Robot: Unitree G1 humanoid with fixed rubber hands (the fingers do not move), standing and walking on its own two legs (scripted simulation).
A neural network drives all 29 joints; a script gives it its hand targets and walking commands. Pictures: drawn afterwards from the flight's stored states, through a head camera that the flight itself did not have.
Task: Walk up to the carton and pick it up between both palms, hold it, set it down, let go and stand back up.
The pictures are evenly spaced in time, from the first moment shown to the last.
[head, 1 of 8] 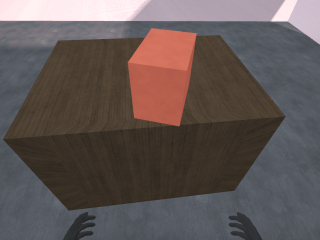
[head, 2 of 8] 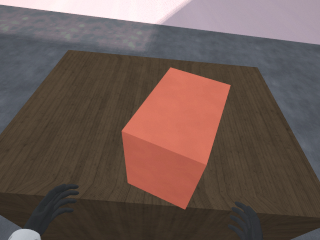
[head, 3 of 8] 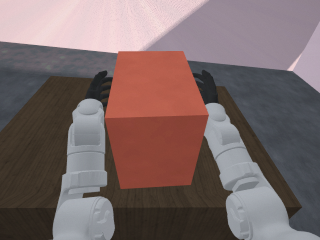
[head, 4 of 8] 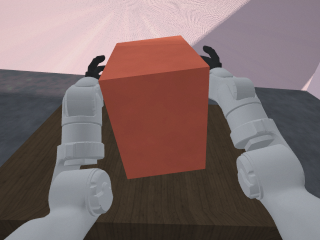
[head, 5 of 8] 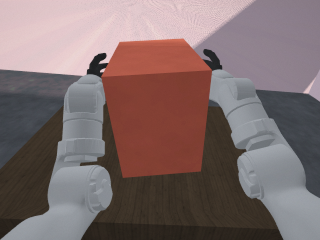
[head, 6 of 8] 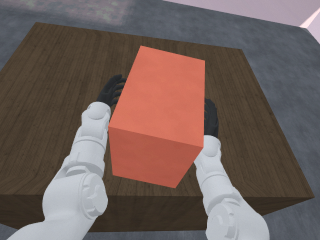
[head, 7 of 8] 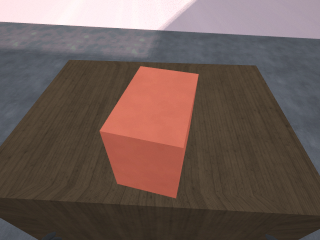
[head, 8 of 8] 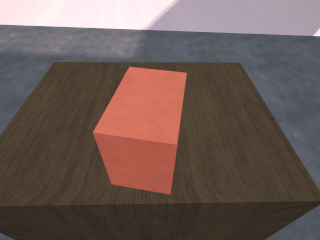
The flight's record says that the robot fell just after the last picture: no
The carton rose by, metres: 0.27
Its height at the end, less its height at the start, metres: +0.00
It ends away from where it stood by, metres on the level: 0.04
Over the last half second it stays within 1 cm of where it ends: yes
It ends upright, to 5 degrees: yes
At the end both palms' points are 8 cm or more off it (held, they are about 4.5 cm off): yes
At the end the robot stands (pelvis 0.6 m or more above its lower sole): yes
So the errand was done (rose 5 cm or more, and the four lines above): yes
